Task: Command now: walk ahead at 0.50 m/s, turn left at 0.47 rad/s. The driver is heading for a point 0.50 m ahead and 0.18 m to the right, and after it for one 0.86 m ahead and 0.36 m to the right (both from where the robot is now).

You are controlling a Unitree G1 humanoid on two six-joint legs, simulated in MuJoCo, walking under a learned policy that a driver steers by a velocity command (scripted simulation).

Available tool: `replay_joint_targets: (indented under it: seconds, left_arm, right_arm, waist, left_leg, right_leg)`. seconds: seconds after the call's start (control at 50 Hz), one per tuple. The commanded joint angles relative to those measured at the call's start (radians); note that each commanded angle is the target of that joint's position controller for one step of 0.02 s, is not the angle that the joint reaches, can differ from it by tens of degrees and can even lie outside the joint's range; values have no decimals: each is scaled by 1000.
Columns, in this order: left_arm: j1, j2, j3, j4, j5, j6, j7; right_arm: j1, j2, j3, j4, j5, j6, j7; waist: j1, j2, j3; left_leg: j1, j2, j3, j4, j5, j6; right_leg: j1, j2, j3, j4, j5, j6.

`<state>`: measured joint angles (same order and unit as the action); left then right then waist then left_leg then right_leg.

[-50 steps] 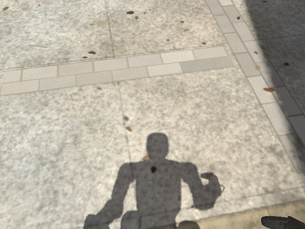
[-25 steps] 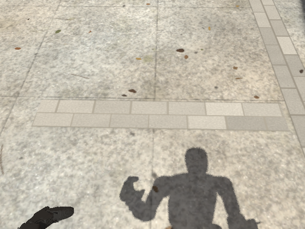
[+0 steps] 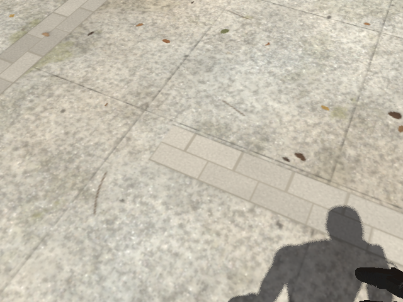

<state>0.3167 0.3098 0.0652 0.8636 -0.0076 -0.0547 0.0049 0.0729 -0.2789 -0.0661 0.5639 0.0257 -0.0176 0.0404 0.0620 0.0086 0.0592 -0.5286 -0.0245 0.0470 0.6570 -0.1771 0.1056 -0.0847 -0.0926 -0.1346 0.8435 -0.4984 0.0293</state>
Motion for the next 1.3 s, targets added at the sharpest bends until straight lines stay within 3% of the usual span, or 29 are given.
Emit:
replay_joint_targets:
  seconds: [0.02,0.04,0.06,0.1,0.14,0.22,0.34,0.44,0.48,0.5,0.52,0.54,0.56,0.58,0.6,0.62,0.64,0.7,0.8,0.9,0.96,0.98,1.0,1.02,1.04,1.06,1.1,1.16,1.3]
  left_arm:
    - [-87,140,8,-145,-35,-80,-29]
    - [-120,127,0,-158,-41,-86,-27]
    - [-123,117,-2,-139,-22,-81,-20]
    - [-73,116,5,-115,-12,-51,-22]
    - [-48,83,0,-98,-10,-25,-23]
    - [-146,53,-3,-122,-9,-12,-10]
    - [-298,19,-15,-177,-16,-22,-43]
    - [-323,32,-10,-234,-9,-24,-80]
    - [-202,82,16,-224,-6,-16,-79]
    - [-51,130,42,-193,-7,-14,-69]
    - [103,216,69,-172,-7,-6,-49]
    - [91,269,75,-179,-18,-14,-49]
    - [128,182,55,-186,-18,-13,-44]
    - [83,150,46,-191,-11,-14,-38]
    - [16,139,42,-206,-12,-14,-35]
    - [-40,116,35,-221,-9,-13,-33]
    - [-66,97,27,-236,3,-14,-29]
    - [-82,103,29,-236,-3,-16,-18]
    - [-25,140,41,-208,-17,1,8]
    - [36,135,42,-188,-23,18,13]
    - [-1,101,34,-205,-13,20,11]
    - [-4,42,13,-224,-2,14,6]
    - [138,-24,-8,-248,-19,4,6]
    - [152,65,2,-235,-34,1,7]
    - [51,132,22,-238,-31,6,8]
    - [-21,134,26,-253,-17,12,9]
    - [-64,105,30,-275,-11,15,0]
    - [-57,51,21,-280,-19,31,-9]
    - [-208,18,5,-313,-14,26,-32]
  right_arm:
    - [367,-195,-65,19,-13,-25,-15]
    - [301,-164,-54,20,-12,-33,-16]
    - [223,-128,-40,15,-13,-37,-18]
    - [159,-88,-22,14,-27,-49,-17]
    - [163,-102,-25,40,-26,-67,-19]
    - [197,-108,-25,91,-39,-84,-33]
    - [244,-134,-29,147,-32,-84,-44]
    - [249,-165,-42,173,-20,-45,-61]
    - [231,-194,-48,164,-20,-27,-76]
    - [212,-195,-45,159,-17,-22,-83]
    - [231,-162,-29,139,-34,-33,-88]
    - [362,-22,16,109,-58,-63,-58]
    - [247,-111,3,108,-28,-100,-39]
    - [152,-141,-4,69,8,-119,-30]
    - [116,-129,2,57,-3,-130,-35]
    - [103,-135,-5,56,-28,-130,-42]
    - [123,-137,-10,54,-35,-120,-43]
    - [153,-106,-4,59,-45,-88,-50]
    - [-27,-50,21,23,-41,-87,-46]
    - [-92,-104,0,6,-18,-107,-27]
    - [66,-148,-30,43,-23,-120,-31]
    - [204,-198,-46,53,-41,-124,-40]
    - [302,-282,-66,81,-57,-112,-41]
    - [314,-219,-58,87,-29,-105,-35]
    - [268,-147,-39,72,-26,-99,-40]
    - [221,-123,-28,70,-33,-91,-42]
    - [175,-86,-13,84,-42,-87,-44]
    - [172,-86,-16,115,-32,-97,-42]
    - [187,-154,-35,178,-30,-86,-49]
  waist:
    - [-195,119,-380]
    - [-159,65,-267]
    - [-113,-5,-197]
    - [-51,31,-146]
    - [-33,33,-117]
    - [-64,39,-48]
    - [-134,33,13]
    - [-118,53,-9]
    - [-47,99,-106]
    - [39,79,-182]
    - [94,-41,-294]
    - [-28,-271,-406]
    - [67,-153,-459]
    - [67,-110,-310]
    - [26,-8,-213]
    - [-13,20,-150]
    - [-49,-8,-134]
    - [-83,-39,-99]
    - [-16,-81,-82]
    - [3,-112,-92]
    - [-92,-133,-143]
    - [-154,-51,-265]
    - [-106,254,-392]
    - [-121,274,-371]
    - [-152,155,-236]
    - [-145,86,-155]
    - [-106,91,-70]
    - [-84,111,-50]
    - [-118,60,-25]
  left_leg:
    - [938,357,-762,-362,-111,278]
    - [783,330,-613,-359,-19,235]
    - [625,297,-497,-364,93,198]
    - [451,251,-374,-419,224,174]
    - [390,241,-282,-466,306,170]
    - [363,194,-105,-499,352,115]
    - [477,225,-4,-520,290,63]
    - [673,280,37,-356,675,35]
    - [674,266,67,-155,1010,6]
    - [588,231,98,52,1001,-25]
    - [340,177,105,368,654,-64]
    - [-115,-50,-13,705,-370,-129]
    - [-225,-23,-181,778,-380,-106]
    - [-289,24,-174,746,-287,-89]
    - [-266,66,-159,659,-213,-84]
    - [-214,92,-147,580,-178,-94]
    - [-146,110,-153,548,-157,-104]
    - [-105,120,-119,416,-127,-151]
    - [3,52,-83,28,197,-189]
    - [65,15,-130,-149,186,-160]
    - [294,33,-122,-217,127,-88]
    - [531,182,-255,-201,72,-23]
    - [863,417,-691,-265,-87,146]
    - [863,468,-887,-332,-351,173]
    - [748,415,-735,-354,-380,125]
    - [628,367,-582,-359,-258,87]
    - [468,291,-394,-404,-55,62]
    - [405,270,-254,-463,59,72]
    - [459,265,-25,-487,242,59]
  right_leg:
    - [-779,59,228,582,7,-39]
    - [-764,11,213,507,91,-53]
    - [-695,-36,205,436,151,-48]
    - [-569,-73,213,362,213,-36]
    - [-553,-72,199,319,258,-20]
    - [-618,-47,204,130,481,0]
    - [-609,9,172,-181,673,-35]
    - [-625,64,92,-248,437,-100]
    - [-437,140,30,-236,334,-142]
    - [-213,171,36,-301,395,-179]
    - [108,19,279,-309,471,-249]
    - [462,-216,842,-386,298,-448]
    - [510,-213,926,-493,198,-428]
    - [401,-190,781,-520,235,-382]
    - [241,-154,680,-533,329,-356]
    - [106,-122,607,-550,444,-344]
    - [17,-97,566,-574,522,-344]
    - [-121,-56,473,-607,637,-344]
    - [-224,41,369,-578,563,-263]
    - [-100,-15,521,-476,408,-228]
    - [-107,18,539,-315,459,-174]
    - [-206,74,465,-71,374,-138]
    - [-542,220,320,265,-40,-67]
    - [-701,144,318,433,-81,-50]
    - [-738,102,315,485,19,-41]
    - [-717,70,280,475,96,-36]
    - [-659,21,271,402,176,-34]
    - [-629,-2,239,334,208,-27]
    - [-636,-9,190,8,484,-18]
